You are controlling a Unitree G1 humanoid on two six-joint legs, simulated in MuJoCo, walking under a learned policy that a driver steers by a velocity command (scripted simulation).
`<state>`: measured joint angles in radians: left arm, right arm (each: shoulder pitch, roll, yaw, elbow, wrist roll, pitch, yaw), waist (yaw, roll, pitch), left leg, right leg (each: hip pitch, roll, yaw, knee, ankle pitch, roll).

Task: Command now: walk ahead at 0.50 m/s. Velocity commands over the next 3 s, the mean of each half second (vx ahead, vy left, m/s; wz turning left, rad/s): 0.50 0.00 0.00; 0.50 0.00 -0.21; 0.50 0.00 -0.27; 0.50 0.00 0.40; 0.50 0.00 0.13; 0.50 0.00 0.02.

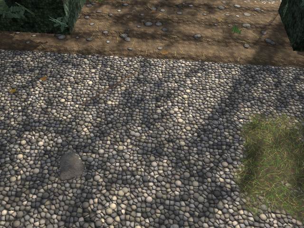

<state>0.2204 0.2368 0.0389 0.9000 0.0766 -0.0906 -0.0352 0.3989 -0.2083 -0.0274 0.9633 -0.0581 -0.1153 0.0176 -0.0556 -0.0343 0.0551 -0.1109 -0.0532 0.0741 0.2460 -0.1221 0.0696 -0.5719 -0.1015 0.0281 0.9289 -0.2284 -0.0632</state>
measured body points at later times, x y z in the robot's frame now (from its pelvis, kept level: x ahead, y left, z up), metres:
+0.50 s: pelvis +0.26 -0.06 -0.05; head +0.27 -0.05 +0.40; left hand +0.19 +0.15 -0.19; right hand +0.43 -0.27 -0.15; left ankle +0.41 +0.09 -0.72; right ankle +0.18 -0.13 -0.75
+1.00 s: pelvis +0.54 -0.06 -0.16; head +0.55 -0.07 +0.29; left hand +0.71 +0.19 -0.26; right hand +0.53 -0.32 -0.30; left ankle +0.52 +0.06 -0.89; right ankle +0.67 -0.24 -0.82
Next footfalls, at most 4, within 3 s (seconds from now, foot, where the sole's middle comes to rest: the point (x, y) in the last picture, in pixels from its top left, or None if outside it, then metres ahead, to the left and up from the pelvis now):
0.24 right None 0.22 -0.14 -0.79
0.70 left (137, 224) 0.56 0.06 -0.93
1.18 right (197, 186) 0.75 -0.26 -0.93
1.74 left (174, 133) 1.10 -0.18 -0.93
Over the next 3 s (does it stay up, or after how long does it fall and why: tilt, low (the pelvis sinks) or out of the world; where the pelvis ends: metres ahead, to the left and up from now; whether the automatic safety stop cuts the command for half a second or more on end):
stays up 1.61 -0.24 -0.15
